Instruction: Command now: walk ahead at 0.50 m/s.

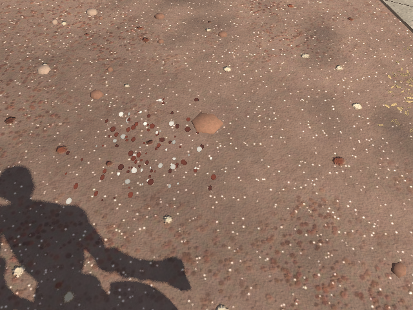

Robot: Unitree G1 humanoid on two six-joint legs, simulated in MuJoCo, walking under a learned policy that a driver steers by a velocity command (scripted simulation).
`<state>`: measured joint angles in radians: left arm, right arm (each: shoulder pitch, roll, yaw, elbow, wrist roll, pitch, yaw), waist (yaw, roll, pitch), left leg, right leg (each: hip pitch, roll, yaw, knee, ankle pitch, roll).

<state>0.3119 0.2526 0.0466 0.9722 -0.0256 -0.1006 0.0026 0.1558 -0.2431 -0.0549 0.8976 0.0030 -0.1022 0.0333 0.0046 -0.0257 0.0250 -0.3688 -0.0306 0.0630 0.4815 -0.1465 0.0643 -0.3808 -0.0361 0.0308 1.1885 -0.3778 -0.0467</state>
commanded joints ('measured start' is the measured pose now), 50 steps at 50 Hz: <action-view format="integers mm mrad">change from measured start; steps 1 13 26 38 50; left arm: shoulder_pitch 12 -328 4 4 44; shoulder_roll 75 33 134 125 134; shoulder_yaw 29 19 49 38 44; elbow -65 -169 -101 -47 2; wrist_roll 7 11 15 23 9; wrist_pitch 0 13 -1 -5 38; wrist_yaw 10 -8 -26 0 13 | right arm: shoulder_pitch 43 234 159 -73 102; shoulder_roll -71 -143 -142 -56 -179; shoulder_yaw -11 -22 -14 -25 -66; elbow -21 66 28 -33 -4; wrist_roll -14 8 46 4 13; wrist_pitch -13 3 -26 25 -1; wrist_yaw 4 -38 -27 -37 -4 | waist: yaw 6 -72 87 20 -121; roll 101 80 -122 -33 -39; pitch -79 41 -207 18 -151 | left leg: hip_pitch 223 295 -400 -322 234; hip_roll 263 226 86 166 57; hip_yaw -322 -135 -155 -98 -26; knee -297 -368 868 269 23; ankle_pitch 97 158 -310 212 89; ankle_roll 168 134 1 -54 65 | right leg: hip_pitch -209 -303 587 245 340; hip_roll -110 -72 -309 -158 -144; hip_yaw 47 -23 465 54 -41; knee -10 -561 -897 -1088 -587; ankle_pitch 104 489 135 390 781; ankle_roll -8 36 -218 -159 -64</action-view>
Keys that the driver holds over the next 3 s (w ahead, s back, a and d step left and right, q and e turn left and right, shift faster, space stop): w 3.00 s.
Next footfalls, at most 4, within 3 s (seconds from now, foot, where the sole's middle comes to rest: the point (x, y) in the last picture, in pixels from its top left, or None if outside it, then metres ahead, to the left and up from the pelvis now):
0.44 right None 0.41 -0.15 -0.77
1.00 left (184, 237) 0.72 0.09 -0.77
1.58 right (245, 166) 1.04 -0.14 -0.77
2.12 left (187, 110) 1.35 0.10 -0.77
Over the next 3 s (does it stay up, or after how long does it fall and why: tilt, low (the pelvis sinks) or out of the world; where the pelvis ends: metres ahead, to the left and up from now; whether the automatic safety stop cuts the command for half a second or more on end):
stays up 1.65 -0.05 0.01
